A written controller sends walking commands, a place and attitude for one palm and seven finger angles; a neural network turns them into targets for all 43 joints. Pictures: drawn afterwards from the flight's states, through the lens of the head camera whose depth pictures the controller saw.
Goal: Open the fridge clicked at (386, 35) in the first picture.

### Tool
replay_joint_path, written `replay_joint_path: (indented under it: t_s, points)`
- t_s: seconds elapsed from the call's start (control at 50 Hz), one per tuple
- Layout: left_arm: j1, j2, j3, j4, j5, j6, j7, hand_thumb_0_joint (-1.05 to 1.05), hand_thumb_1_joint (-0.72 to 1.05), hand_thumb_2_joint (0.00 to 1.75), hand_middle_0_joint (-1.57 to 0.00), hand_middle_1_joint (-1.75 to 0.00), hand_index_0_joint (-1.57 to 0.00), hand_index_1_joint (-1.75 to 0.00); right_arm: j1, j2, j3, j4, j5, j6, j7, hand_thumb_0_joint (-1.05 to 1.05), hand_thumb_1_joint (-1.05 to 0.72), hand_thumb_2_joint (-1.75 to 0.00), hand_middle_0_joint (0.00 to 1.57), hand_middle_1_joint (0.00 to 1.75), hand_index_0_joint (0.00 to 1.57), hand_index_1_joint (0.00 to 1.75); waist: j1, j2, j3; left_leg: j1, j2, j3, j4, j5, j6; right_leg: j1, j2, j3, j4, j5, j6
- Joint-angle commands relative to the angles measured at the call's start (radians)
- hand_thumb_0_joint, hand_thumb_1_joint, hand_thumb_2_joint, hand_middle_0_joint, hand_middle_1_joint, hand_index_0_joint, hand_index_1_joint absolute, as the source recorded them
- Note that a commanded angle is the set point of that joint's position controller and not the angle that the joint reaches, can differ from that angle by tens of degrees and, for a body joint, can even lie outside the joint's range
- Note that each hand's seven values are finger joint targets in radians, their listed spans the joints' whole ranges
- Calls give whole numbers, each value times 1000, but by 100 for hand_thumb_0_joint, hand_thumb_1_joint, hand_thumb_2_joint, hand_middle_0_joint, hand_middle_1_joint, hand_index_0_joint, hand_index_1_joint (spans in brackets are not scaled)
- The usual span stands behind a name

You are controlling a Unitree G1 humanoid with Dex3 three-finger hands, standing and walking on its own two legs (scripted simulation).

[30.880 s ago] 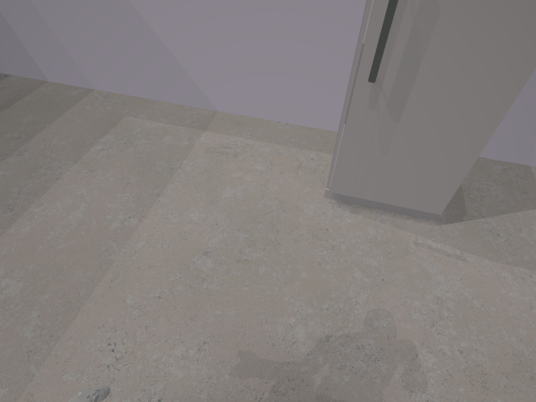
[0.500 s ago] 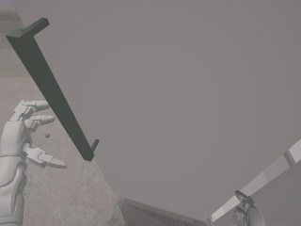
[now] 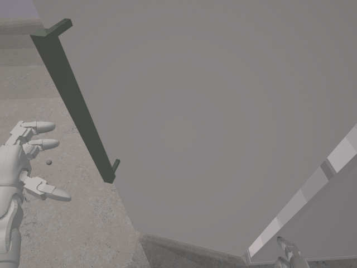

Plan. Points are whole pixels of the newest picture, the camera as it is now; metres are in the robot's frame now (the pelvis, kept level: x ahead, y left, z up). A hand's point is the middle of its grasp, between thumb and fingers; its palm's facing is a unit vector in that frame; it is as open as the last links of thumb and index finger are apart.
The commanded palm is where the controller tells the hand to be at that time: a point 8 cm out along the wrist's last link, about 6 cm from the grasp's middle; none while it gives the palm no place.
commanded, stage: slip the hand off the handle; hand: left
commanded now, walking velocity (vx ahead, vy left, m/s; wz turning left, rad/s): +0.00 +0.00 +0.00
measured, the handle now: (93, 122) +0.36 +0.22 +0.16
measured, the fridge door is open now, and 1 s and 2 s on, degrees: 74 74 74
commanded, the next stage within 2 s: draw the hand back to the body in 0.48 s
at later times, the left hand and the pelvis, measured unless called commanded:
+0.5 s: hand (27, 200) +0.20 +0.29 +0.12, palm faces +0.30 -0.91 -0.28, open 14.7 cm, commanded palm +0.16 +0.34 +0.12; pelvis +0.01 -0.01 +0.00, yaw +1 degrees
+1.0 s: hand (22, 189) +0.21 +0.29 +0.14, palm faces +0.05 -0.99 -0.13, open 14.7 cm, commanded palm +0.16 +0.33 +0.15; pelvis +0.01 -0.01 +0.00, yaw +1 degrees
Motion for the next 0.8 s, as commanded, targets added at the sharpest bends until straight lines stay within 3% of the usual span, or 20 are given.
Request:
replay_joint_path:
  t_s: [0.0, 0.02, 0.12, 0.16, 0.2, 0.22, 0.28, 0.34, 0.44, 0.48, 0.54, 0.58, 0.6, 0.64, 0.68, 0.7, 0.78]
  points:
    - [-120, 283, 153, -263, -18, -87, 48, 0, -55, 20, -25, -115, -25, -115, -128, -137, -46, -164, -2, -64, -3, 0, -90, -90, 20, 30, 20, 30, 48, 50, -145, 104, 3, -70, -143, 106, -11, 36, 17, -1, -98, 35, -24]
    - [-129, 273, 140, -283, -14, -88, 53, 0, -55, 20, -25, -115, -25, -115, -124, -135, -46, -163, -2, -65, -2, 0, -90, -90, 20, 30, 20, 30, 39, 75, -143, 112, 5, -67, -146, 105, -13, 27, 16, -1, -97, 35, -23]
    - [-55, 216, 89, -341, -19, -83, 50, 0, -55, 20, -25, -115, -25, -115, -130, -133, -43, -163, -1, -84, -4, 0, -90, -90, 20, 30, 20, 30, 25, 73, -104, 113, 6, -65, -145, 81, -9, 12, 14, 0, -106, 24, -20]
    - [-54, 222, 89, -367, -30, -86, 37, 0, -55, 20, -25, -115, -25, -115, -130, -136, -43, -161, 0, -96, -10, 0, -90, -90, 20, 30, 20, 30, 21, 68, -112, 119, 5, -69, -142, 69, -8, 13, 15, 2, -108, 14, -18]
    - [-23, 267, 141, -352, -37, -80, 32, 0, -55, 20, -25, -115, -25, -115, -133, -143, -43, -149, 0, -98, -19, 0, -90, -90, 20, 30, 20, 30, 26, 27, -91, 102, 3, -65, -134, 70, -4, 21, 14, 6, -119, 11, -17]
    - [-38, 241, 116, -351, -41, -81, 22, 0, -55, 20, -25, -115, -25, -115, -132, -139, -41, -148, 3, -98, -20, 0, -90, -90, 20, 30, 20, 30, 17, 26, -95, 106, 1, -63, -137, 66, -4, 14, 13, 4, -118, 4, -15]
    - [21, 245, 139, -353, -61, -75, 2, 0, -55, 20, -25, -115, -25, -115, -134, -139, -41, -150, 4, -111, -23, 0, -90, -90, 20, 30, 20, 30, 34, 45, -98, 106, -2, -64, -132, 75, -7, 24, 12, 4, -118, 7, -16]
    - [91, 239, 141, -425, -63, -81, -7, 0, -55, 20, -25, -115, -25, -115, -130, -132, -45, -163, 0, -119, -19, 0, -90, -90, 20, 30, 20, 30, 46, 68, -151, 141, -3, -54, -113, 174, -8, 59, 10, 3, -107, 88, -19]
    - [297, 234, 196, -449, -96, -77, -26, 0, -55, 20, -25, -115, -25, -115, -115, -129, -51, -167, 1, -124, -8, 0, -90, -90, 20, 30, 20, 30, 62, 14, -131, 115, -2, -44, -88, 267, -10, 83, 8, -6, -94, 199, -15]
    - [295, 225, 197, -471, -109, -79, -33, 0, -55, 20, -25, -115, -25, -115, -117, -128, -51, -163, 4, -129, -10, 0, -90, -90, 20, 30, 20, 30, 55, 25, -91, 106, -2, -46, -89, 241, -11, 56, 9, -7, -100, 171, -12]
    - [198, 231, 194, -483, -114, -88, -31, 0, -55, 20, -25, -115, -25, -115, -114, -132, -49, -151, 3, -136, -21, 0, -90, -90, 20, 30, 20, 30, 35, 57, -54, 96, -5, -48, -82, 193, -8, 17, 5, 3, -112, 116, -10]
    - [148, 230, 183, -461, -116, -104, -38, 0, -55, 20, -25, -115, -25, -115, -114, -136, -47, -139, 5, -146, -31, 0, -90, -90, 20, 30, 20, 30, 24, 43, -36, 89, -5, -58, -83, 138, -5, -8, 7, 7, -118, 50, -9]
    - [134, 219, 131, -395, -168, -65, -121, 0, -55, 20, -25, -115, -25, -115, -126, -156, -40, -128, 25, -155, -39, 0, -90, -90, 20, 30, 20, 30, -8, 22, -70, 119, 2, -57, -87, 133, 5, 38, -2, 19, -142, 56, -9]
    - [36, 315, 176, -465, -188, -35, -184, 0, -55, 20, -25, -115, -25, -115, -134, -159, -42, -135, 29, -171, -60, 0, -90, -90, 20, 30, 20, 30, 10, 67, -125, 138, -4, -63, -81, 143, 14, 82, -10, 42, -156, 61, -5]
    - [26, 320, 179, -435, -208, -12, -226, 0, -55, 20, -25, -115, -25, -115, -143, -159, -33, -134, 30, -187, -68, 0, -90, -90, 20, 30, 20, 30, 10, 32, -128, 143, -3, -74, -87, 156, 15, 101, -13, 45, -164, 61, -4]
    - [42, 333, 190, -424, -210, -2, -244, 0, -55, 20, -25, -115, -25, -115, -149, -162, -32, -132, 29, -192, -66, 0, -90, -90, 20, 30, 20, 30, 15, 47, -140, 146, -1, -75, -81, 186, 16, 118, -16, 52, -163, 95, -6]
    - [81, 356, 224, -324, -256, 20, -325, 0, -55, 20, -25, -115, -25, -115, -150, -160, -19, -148, 35, -204, -44, 0, -90, -90, 20, 30, 20, 30, 23, 40, -74, 119, 1, -93, -94, 190, 8, 112, -15, 59, -175, 103, -8]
